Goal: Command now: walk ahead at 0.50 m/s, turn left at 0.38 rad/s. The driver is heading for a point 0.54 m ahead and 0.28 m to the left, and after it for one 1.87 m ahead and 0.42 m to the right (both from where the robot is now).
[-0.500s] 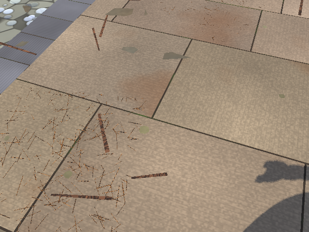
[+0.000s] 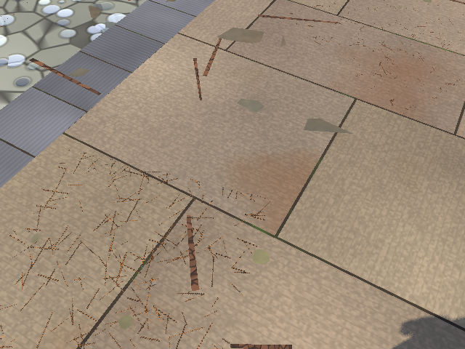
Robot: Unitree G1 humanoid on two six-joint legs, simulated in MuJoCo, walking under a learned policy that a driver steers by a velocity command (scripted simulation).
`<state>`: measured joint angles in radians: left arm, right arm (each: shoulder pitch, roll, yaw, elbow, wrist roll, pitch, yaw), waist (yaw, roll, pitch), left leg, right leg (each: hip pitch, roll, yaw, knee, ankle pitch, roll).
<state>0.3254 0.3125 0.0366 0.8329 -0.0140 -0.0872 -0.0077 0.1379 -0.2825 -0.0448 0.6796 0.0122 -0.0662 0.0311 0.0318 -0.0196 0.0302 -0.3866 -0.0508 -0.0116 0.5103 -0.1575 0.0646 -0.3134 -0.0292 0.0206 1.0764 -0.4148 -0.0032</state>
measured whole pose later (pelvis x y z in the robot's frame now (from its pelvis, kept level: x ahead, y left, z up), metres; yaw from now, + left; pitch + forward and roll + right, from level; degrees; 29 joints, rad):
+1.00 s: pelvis +0.49 +0.11 +0.00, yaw +27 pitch +1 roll -1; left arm 0.26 0.31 0.05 0.87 -0.03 -0.04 0.00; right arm 0.09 -0.26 -0.04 0.65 -0.01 -0.04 0.02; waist 0.04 -0.02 0.08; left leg -0.40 -0.01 0.05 0.52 -0.15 0.06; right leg -0.38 -0.06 0.03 1.15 -0.54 0.05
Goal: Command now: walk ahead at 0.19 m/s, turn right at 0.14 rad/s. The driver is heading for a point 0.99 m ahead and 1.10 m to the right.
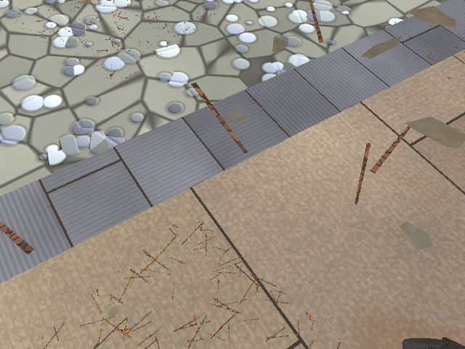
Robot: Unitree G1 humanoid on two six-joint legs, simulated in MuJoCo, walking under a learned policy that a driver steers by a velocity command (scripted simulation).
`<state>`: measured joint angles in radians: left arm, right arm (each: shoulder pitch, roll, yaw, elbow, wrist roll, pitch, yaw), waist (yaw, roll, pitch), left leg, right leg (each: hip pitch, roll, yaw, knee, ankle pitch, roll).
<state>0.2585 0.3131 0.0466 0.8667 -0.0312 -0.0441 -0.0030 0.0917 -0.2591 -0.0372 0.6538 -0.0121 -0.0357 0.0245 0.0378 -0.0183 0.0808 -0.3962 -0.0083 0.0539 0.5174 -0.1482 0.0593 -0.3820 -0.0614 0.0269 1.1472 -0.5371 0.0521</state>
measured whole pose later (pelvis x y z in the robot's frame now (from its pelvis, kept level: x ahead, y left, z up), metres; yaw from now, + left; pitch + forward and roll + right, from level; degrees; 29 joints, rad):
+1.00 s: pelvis +0.13 -0.01 +0.01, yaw -34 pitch +1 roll +0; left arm 0.16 0.37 0.10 0.69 -0.02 0.06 0.03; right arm 0.13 -0.27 -0.07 0.81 -0.01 0.00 -0.03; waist 0.00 -0.06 0.05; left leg -0.23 0.00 0.01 0.44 -0.23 0.01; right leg -0.50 0.06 0.11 1.11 -0.45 0.07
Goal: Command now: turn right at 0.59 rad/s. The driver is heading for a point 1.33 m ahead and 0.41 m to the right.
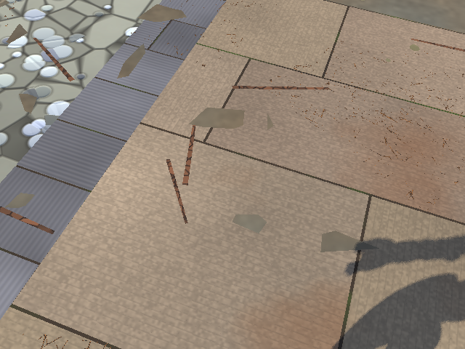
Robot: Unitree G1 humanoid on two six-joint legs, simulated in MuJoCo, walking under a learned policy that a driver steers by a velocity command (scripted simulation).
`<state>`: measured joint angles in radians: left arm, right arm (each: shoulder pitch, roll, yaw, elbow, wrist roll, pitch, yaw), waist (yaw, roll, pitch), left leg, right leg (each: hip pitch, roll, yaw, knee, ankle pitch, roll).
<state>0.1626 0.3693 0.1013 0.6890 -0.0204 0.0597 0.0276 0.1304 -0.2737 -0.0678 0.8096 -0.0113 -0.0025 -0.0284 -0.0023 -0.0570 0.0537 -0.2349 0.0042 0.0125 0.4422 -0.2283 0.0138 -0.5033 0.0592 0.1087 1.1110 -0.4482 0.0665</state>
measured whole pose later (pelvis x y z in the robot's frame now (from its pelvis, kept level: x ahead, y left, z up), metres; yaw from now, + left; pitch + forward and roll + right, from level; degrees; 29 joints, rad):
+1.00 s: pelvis +0.08 -0.06 +0.01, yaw -24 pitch +1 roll +0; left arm 0.19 0.31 0.06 0.68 -0.01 -0.05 -0.01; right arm 0.39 -0.26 -0.04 0.84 0.01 -0.06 -0.01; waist -0.07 -0.03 0.00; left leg -0.05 0.01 -0.03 0.29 -0.26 0.01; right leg -0.53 -0.04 0.02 0.80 -0.22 0.03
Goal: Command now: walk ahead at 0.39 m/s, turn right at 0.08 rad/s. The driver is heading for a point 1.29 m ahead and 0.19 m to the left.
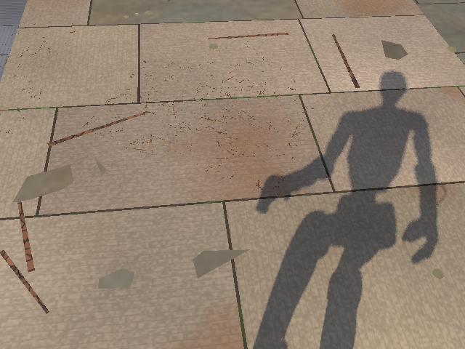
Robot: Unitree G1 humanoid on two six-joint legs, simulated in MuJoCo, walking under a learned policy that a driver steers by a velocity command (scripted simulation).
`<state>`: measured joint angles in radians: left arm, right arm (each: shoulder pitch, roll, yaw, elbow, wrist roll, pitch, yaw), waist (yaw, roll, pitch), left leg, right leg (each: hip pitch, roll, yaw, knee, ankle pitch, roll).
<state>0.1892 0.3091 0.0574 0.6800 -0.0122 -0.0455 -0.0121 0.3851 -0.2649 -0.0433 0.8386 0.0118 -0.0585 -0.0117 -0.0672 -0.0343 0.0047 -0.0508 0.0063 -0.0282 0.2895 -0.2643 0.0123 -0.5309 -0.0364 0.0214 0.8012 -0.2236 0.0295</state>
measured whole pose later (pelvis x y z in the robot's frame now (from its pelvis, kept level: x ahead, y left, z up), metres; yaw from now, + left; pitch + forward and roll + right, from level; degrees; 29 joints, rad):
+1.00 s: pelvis +0.52 -0.01 +0.00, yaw +0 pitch +1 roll +2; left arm 0.13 0.29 0.04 0.74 0.00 -0.06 0.00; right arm 0.30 -0.27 -0.04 0.83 -0.01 -0.08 0.02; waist -0.06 -0.05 0.05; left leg -0.11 -0.07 0.05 0.26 -0.17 0.06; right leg -0.63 -0.10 0.05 0.74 -0.05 0.04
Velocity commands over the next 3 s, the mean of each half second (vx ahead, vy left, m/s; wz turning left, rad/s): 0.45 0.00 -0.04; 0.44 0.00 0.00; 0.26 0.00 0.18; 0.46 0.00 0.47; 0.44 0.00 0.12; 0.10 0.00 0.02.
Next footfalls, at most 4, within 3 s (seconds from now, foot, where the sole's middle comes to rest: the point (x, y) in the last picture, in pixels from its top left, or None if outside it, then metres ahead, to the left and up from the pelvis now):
0.16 right None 0.20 -0.15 -0.78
0.66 left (193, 338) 0.54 0.07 -0.78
1.12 right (262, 268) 0.75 -0.15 -0.78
1.58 left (181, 277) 0.73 0.11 -0.78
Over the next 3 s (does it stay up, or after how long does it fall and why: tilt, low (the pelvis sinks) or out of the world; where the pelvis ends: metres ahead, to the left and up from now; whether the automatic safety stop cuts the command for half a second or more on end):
stays up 1.25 0.22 -0.01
